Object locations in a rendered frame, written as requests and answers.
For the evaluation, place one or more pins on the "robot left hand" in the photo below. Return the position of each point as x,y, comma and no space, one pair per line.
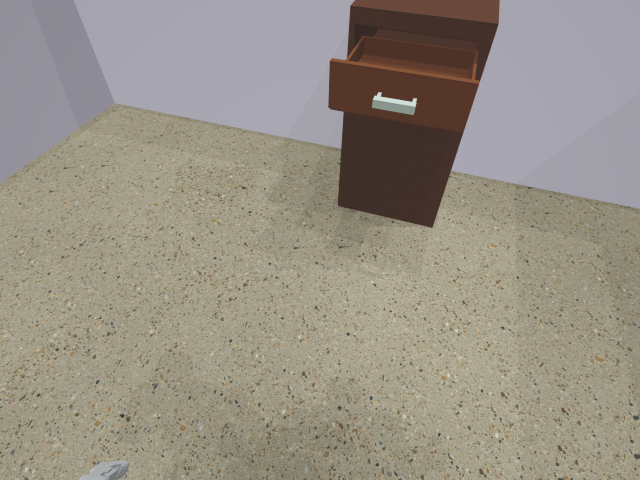
113,470

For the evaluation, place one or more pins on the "drawer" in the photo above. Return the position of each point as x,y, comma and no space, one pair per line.
441,78

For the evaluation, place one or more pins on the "handle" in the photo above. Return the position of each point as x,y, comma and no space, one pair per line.
394,105

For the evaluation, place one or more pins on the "cabinet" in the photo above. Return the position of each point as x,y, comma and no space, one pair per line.
400,170

